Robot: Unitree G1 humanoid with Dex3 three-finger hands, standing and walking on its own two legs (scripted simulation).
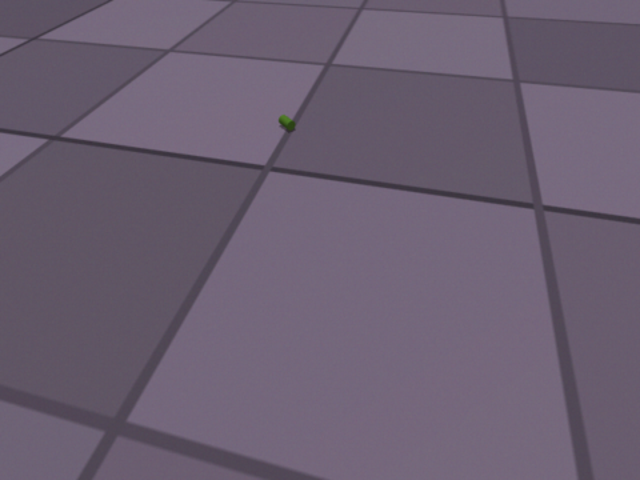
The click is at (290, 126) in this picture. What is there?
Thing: lying can
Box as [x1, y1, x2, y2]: [279, 115, 294, 129]
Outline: 281,115 279,117 279,122 288,129 292,129 294,127 294,122 285,115
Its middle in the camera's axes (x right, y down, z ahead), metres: -0.21 -0.71 +2.37
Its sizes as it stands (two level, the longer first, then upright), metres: 0.095 0.059 0.059
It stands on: the floor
